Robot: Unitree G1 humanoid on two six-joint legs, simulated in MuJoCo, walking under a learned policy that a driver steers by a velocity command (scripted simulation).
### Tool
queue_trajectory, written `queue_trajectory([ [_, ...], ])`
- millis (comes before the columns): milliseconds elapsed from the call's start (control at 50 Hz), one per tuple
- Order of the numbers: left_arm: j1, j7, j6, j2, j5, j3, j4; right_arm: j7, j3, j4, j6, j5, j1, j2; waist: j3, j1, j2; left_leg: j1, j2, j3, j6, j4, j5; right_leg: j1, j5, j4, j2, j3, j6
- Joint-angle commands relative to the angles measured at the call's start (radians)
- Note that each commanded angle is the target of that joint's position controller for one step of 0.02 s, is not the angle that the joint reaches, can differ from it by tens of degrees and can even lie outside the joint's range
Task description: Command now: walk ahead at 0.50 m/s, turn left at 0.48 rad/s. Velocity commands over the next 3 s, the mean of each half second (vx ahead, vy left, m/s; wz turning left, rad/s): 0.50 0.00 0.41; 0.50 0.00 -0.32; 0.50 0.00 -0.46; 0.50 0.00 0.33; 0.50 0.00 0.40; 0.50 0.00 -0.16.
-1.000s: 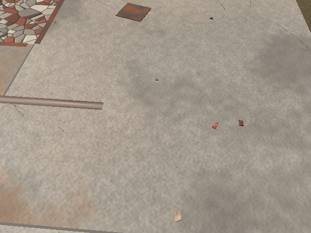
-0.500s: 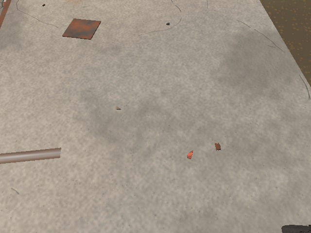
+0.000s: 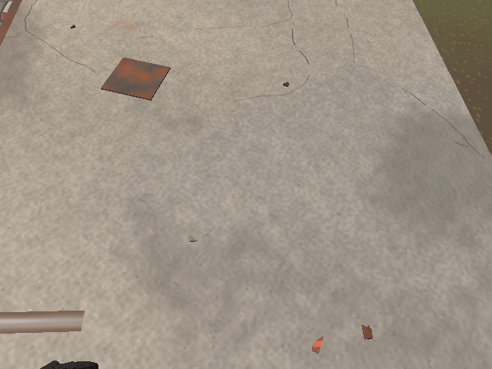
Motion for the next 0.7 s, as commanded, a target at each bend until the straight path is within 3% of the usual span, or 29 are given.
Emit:
queue_trajectory([
  [20,-0.103,-0.005,-0.019,0.045,-0.007,0.01,-0.082,-0.021,-0.05,-0.054,-0.004,0.009,0.002,-0.184,-0.027,-0.003,0.113,-0.055,0.198,-0.176,0.117,-0.087,0.189,0.081,0.167,-0.163,0.055,-0.038,0.018],
  [80,-0.182,-0.019,-0.032,0.054,-0.018,0.012,-0.101,-0.027,-0.051,-0.035,0.01,0.014,0.054,-0.18,-0.023,-0.027,0.116,-0.014,0.215,-0.232,0.106,-0.042,0.162,0.119,0.191,-0.252,0.084,-0.027,0.007],
  [140,-0.187,-0.027,-0.044,0.082,-0.024,0.024,-0.102,-0.034,-0.055,-0.034,0.023,0.014,0.055,-0.18,-0.021,-0.008,0.138,0.067,0.243,-0.315,0.091,0.029,0.161,0.158,0.109,-0.32,0.092,-0.004,-0.019],
  [180,-0.08,-0.021,-0.051,0.113,-0.025,0.042,-0.075,-0.033,-0.056,-0.045,0.029,0.012,0.02,-0.174,-0.057,0.057,0.159,0.06,0.227,-0.324,0.065,0.118,0.259,0.315,0.077,-0.372,0.09,-0.024,-0.062],
  [200,0.033,-0.013,-0.055,0.145,-0.013,0.057,-0.055,-0.027,-0.045,-0.06,0.026,0.006,0.002,-0.142,-0.152,0.115,0.138,0.006,0.179,-0.282,0.037,0.266,0.288,0.52,0.088,-0.367,0.031,0.006,-0.108],
  [220,0.196,-0.003,-0.051,0.203,-0.003,0.072,-0.041,-0.024,-0.026,-0.085,0.022,-0.015,0.009,-0.089,-0.307,0.173,0.019,-0.137,0.107,-0.19,0.0,0.542,0.087,0.795,0.04,-0.333,-0.145,0.181,-0.172],
  [240,0.245,-0.011,-0.034,0.243,-0.002,0.082,-0.004,-0.023,-0.009,-0.106,0.015,0.015,0.155,-0.042,-0.395,0.1,-0.32,-0.48,-0.003,-0.085,-0.052,0.812,-0.428,1.048,-0.16,-0.411,-0.345,0.616,-0.321],
  [260,0.218,-0.017,-0.03,0.145,-0.022,0.062,-0.016,-0.026,-0.026,-0.074,0.015,0.023,0.141,-0.143,-0.295,0.117,-0.189,-0.581,0.088,-0.098,-0.064,0.924,-0.395,0.971,-0.339,-0.452,-0.337,0.648,-0.298],
  [280,0.185,-0.015,-0.026,0.095,-0.022,0.049,-0.016,-0.024,-0.037,-0.082,0.017,0.016,0.035,-0.18,-0.163,0.141,-0.087,-0.597,0.113,-0.075,-0.073,0.943,-0.297,0.843,-0.303,-0.472,-0.284,0.494,-0.26],
  [300,0.147,-0.019,-0.023,0.088,-0.013,0.042,-0.01,-0.024,-0.036,-0.09,0.017,0.006,-0.018,-0.163,-0.088,0.124,-0.013,-0.57,0.139,-0.044,-0.082,0.924,-0.229,0.722,-0.18,-0.497,-0.239,0.384,-0.247],
  [320,0.125,-0.022,-0.022,0.075,-0.01,0.037,0.003,-0.021,-0.037,-0.102,0.012,-0.003,-0.056,-0.148,-0.034,0.11,-0.009,-0.561,0.159,-0.038,-0.087,0.881,-0.19,0.639,-0.081,-0.522,-0.205,0.312,-0.251],
  [340,0.116,-0.022,-0.024,0.067,-0.001,0.032,0.011,-0.014,-0.036,-0.107,0.012,0.001,-0.055,-0.129,-0.025,0.087,-0.041,-0.521,0.179,-0.031,-0.087,0.85,-0.168,0.582,-0.024,-0.545,-0.178,0.252,-0.248],
  [380,0.114,-0.027,-0.031,0.062,-0.011,0.032,0.031,-0.007,-0.027,-0.108,0.014,0.005,-0.054,-0.092,-0.027,0.07,-0.07,-0.489,0.19,-0.001,-0.092,0.776,-0.162,0.538,0.045,-0.583,-0.155,0.179,-0.264],
  [460,0.13,-0.024,-0.028,0.123,-0.028,0.047,0.068,0.005,-0.004,-0.147,0.001,-0.016,-0.173,-0.057,-0.008,0.087,-0.041,-0.484,0.219,0.05,-0.105,0.535,-0.015,0.507,0.146,-0.631,-0.147,0.088,-0.287],
  [500,0.151,-0.022,-0.016,0.143,-0.037,0.049,0.084,0.013,0.004,-0.163,-0.014,-0.016,-0.249,-0.049,0.001,0.109,-0.034,-0.42,0.198,0.077,-0.109,0.392,0.087,0.479,0.17,-0.629,-0.117,0.044,-0.27],
  [560,0.221,-0.019,-0.002,0.171,-0.048,0.054,0.116,0.023,0.0,-0.186,-0.027,-0.005,-0.33,-0.073,0.001,0.132,-0.039,-0.343,0.158,0.086,-0.115,0.277,0.164,0.491,0.168,-0.599,-0.13,0.057,-0.255],
  [600,0.239,-0.014,0.008,0.179,-0.053,0.056,0.129,0.027,-0.009,-0.196,-0.034,-0.001,-0.344,-0.099,-0.001,0.116,-0.051,-0.3,0.15,0.07,-0.1,0.22,0.144,0.523,0.136,-0.563,-0.155,0.094,-0.233],
  [640,0.232,-0.008,0.018,0.182,-0.052,0.056,0.137,0.024,-0.026,-0.177,-0.04,-0.001,-0.274,-0.129,-0.031,0.056,-0.054,-0.158,0.138,0.081,-0.072,0.157,0.125,0.515,0.166,-0.482,-0.149,0.096,-0.2],
  [660,0.239,-0.007,0.018,0.159,-0.045,0.046,0.137,0.015,-0.046,-0.147,-0.039,-0.007,-0.172,-0.165,-0.092,0.007,-0.042,0.007,0.134,0.091,-0.049,0.14,0.108,0.479,0.233,-0.362,-0.1,0.065,-0.172],
  [680,0.227,-0.009,0.015,0.1,-0.027,0.023,0.115,0.002,-0.067,-0.127,-0.038,-0.026,-0.017,-0.226,-0.218,-0.066,0.025,0.252,0.277,-0.037,0.007,0.162,0.099,0.343,0.092,-0.104,-0.037,0.019,-0.131],
  [700,0.343,-0.005,0.003,-0.006,-0.028,-0.009,0.091,-0.003,-0.086,-0.113,-0.022,-0.038,0.059,-0.312,-0.366,-0.035,0.293,0.549,0.53,-0.413,0.138,0.104,-0.036,0.017,-0.37,0.244,0.09,-0.082,-0.065],
])
Next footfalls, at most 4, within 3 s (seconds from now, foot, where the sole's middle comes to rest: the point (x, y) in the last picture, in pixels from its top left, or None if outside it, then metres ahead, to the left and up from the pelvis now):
0.20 right None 0.31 -0.13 -0.79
0.68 left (163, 363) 0.49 0.18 -0.79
1.20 right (254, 265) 0.77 -0.08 -0.79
1.72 left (206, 177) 1.12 0.06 -0.79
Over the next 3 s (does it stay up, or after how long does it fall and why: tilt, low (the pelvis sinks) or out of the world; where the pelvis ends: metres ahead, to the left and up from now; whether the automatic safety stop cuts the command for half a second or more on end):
stays up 1.61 0.07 0.00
